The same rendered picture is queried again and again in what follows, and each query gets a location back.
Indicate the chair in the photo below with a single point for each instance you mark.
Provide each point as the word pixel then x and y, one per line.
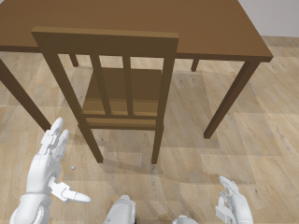
pixel 117 98

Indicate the left robot hand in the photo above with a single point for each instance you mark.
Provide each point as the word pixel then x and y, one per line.
pixel 46 162

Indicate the right robot hand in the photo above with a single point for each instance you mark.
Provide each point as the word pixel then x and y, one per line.
pixel 237 210

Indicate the left robot forearm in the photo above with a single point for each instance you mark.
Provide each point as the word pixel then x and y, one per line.
pixel 33 209

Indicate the table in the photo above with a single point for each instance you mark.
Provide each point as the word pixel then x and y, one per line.
pixel 214 30

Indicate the robot left thigh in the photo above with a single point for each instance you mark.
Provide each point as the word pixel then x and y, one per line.
pixel 121 212

